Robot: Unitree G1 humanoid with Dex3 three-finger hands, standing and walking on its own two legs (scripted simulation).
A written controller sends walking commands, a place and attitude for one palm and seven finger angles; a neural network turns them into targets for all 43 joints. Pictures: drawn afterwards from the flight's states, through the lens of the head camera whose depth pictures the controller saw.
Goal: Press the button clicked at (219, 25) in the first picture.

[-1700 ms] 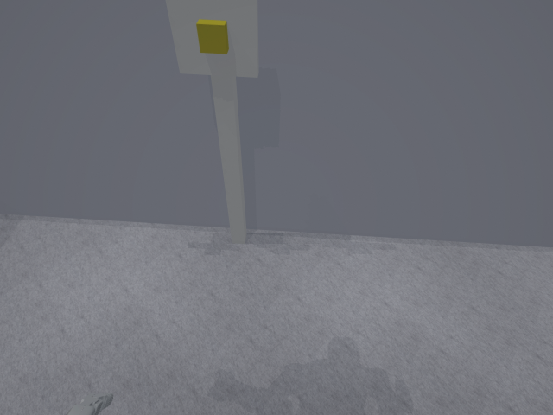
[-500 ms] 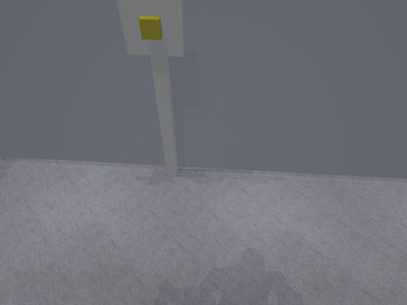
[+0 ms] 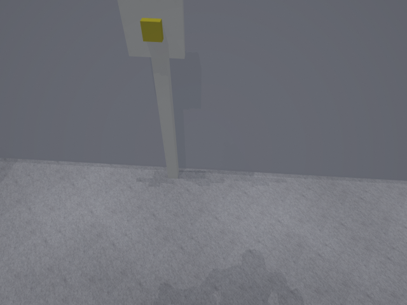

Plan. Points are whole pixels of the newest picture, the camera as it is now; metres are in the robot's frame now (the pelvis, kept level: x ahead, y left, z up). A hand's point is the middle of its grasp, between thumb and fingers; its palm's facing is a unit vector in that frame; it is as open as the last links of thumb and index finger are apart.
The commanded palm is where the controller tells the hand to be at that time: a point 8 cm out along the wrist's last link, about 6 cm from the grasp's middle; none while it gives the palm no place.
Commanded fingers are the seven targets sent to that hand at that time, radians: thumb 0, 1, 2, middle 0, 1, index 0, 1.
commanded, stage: take the last steps up to it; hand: left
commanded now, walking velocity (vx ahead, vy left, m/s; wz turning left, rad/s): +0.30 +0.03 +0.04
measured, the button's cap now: (152, 29) +0.92 +0.23 +0.13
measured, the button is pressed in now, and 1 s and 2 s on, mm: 0 0 0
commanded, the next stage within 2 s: come to a stop and stand still in 1.06 s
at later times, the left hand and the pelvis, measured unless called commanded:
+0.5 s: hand out of the picture +0.11 +0.22 -0.19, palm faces -0.02 -0.99 -0.13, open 7.4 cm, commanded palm none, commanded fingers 0.00 0.90 0.90 -0.20 -0.30 -0.20 -0.30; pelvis +0.11 +0.04 -0.01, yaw +0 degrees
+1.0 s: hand (135, 237) +0.32 +0.21 -0.19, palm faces +0.06 -0.98 -0.19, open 7.2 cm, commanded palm none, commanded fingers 0.00 0.90 0.90 -0.20 -0.30 -0.20 -0.30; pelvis +0.31 +0.02 -0.01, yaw +1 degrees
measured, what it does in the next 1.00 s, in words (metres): walks ahead: right foot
